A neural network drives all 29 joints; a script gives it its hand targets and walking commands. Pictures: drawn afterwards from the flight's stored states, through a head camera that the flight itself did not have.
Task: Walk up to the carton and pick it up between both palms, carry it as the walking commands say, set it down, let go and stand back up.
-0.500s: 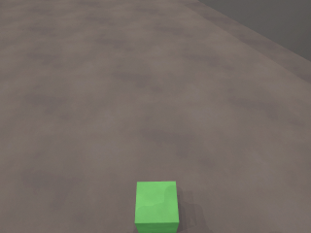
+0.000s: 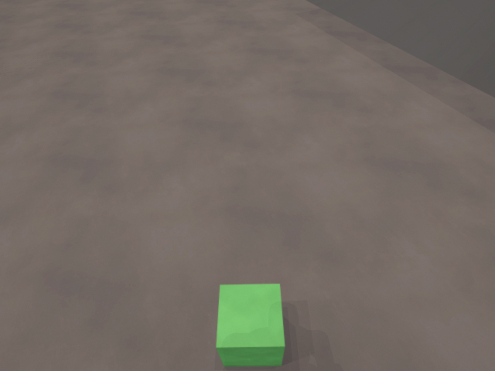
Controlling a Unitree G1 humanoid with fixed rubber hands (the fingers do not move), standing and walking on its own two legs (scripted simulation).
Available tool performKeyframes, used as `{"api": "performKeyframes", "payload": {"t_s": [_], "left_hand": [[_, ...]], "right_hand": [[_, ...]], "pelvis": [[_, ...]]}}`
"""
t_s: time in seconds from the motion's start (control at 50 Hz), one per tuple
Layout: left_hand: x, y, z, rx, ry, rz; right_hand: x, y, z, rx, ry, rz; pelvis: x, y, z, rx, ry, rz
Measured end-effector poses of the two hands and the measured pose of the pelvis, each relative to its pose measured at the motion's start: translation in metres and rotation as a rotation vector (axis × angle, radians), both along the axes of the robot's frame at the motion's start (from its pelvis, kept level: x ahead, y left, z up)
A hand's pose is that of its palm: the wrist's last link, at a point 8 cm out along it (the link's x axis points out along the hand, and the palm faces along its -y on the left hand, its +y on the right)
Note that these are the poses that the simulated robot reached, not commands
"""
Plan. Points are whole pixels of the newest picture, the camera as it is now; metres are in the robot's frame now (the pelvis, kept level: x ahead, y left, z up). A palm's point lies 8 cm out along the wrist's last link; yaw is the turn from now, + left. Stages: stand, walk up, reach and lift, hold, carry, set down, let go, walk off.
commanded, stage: walk up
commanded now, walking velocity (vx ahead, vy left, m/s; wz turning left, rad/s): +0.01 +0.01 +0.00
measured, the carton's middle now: (251, 326) +0.41 +0.06 -0.65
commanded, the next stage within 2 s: stand in 0.54 s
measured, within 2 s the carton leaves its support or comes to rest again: neither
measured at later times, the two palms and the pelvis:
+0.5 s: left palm out of the picture -0.03 +0.29 -0.15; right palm out of the picture +0.01 -0.16 -0.13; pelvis -0.01 +0.07 +0.00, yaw +1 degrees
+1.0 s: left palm out of the picture -0.03 +0.28 -0.14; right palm out of the picture -0.03 -0.18 -0.14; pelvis -0.01 +0.06 +0.00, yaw +1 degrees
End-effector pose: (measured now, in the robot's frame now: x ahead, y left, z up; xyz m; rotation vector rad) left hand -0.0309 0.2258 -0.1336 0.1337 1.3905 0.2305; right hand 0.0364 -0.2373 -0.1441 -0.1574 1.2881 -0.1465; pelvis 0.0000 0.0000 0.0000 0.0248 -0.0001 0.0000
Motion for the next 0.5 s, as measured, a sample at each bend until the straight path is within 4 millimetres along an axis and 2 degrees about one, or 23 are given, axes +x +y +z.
{"api": "performKeyframes", "payload": {"t_s": [0.04, 0.08, 0.18, 0.24, 0.3, 0.4, 0.5], "left_hand": [[-0.002, -0.005, 0.002, -0.008, -0.002, -0.001], [-0.003, -0.002, 0.004, 0.008, -0.009, 0.006], [-0.021, 0.032, 0.016, 0.075, 0.023, 0.033], [-0.036, 0.050, 0.015, 0.068, 0.074, 0.031], [-0.044, 0.064, 0.001, 0.034, 0.104, 0.024], [-0.028, 0.068, -0.010, -0.023, 0.073, 0.016], [-0.002, 0.069, -0.014, -0.046, 0.021, -0.010]], "right_hand": [[0.004, 0.001, 0.004, 0.002, -0.011, 0.011], [0.007, 0.000, 0.006, -0.008, -0.006, 0.018], [0.014, 0.002, 0.006, -0.029, 0.010, 0.049], [0.024, 0.019, 0.008, -0.021, -0.021, 0.055], [0.023, 0.040, 0.003, -0.035, -0.042, 0.059], [-0.003, 0.071, 0.009, -0.018, 0.011, 0.045], [-0.022, 0.082, 0.009, -0.016, 0.043, 0.012]], "pelvis": [[0.001, 0.000, 0.003, 0.002, 0.003, -0.002], [0.000, 0.002, 0.005, 0.009, 0.011, 0.000], [-0.006, 0.019, 0.007, 0.028, 0.024, 0.019], [-0.008, 0.032, 0.006, 0.024, 0.024, 0.016], [-0.009, 0.049, -0.003, -0.018, 0.015, 0.015], [-0.007, 0.062, 0.001, -0.018, -0.007, 0.017], [-0.005, 0.068, 0.002, -0.020, -0.019, 0.015]]}}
